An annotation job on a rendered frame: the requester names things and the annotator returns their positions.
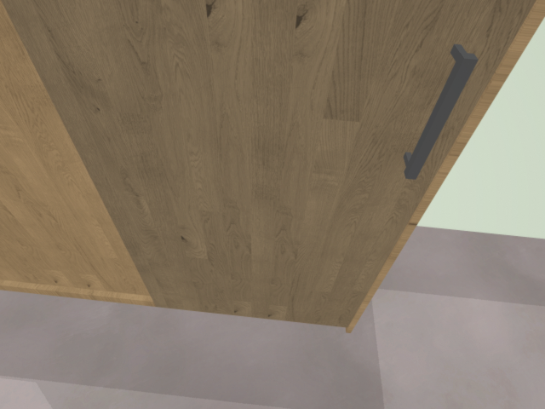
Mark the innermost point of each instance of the wardrobe door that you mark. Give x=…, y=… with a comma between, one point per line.
x=54, y=226
x=250, y=153

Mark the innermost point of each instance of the handle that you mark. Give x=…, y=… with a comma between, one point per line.
x=461, y=71

